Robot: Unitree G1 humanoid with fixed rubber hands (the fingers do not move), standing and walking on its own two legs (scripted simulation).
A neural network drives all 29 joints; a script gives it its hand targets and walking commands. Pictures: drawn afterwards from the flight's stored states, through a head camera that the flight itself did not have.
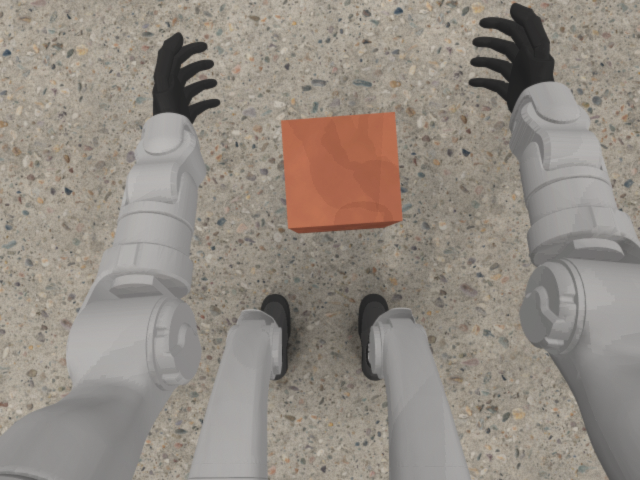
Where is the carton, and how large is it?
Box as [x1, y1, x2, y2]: [281, 112, 402, 232]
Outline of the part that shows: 394,112 281,120 288,228 297,232 383,227 402,220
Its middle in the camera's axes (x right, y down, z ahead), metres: +0.05 -0.13 +0.84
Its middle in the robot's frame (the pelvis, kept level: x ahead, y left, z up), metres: +0.49 -0.03 -0.51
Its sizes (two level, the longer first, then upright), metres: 0.210 0.200 0.250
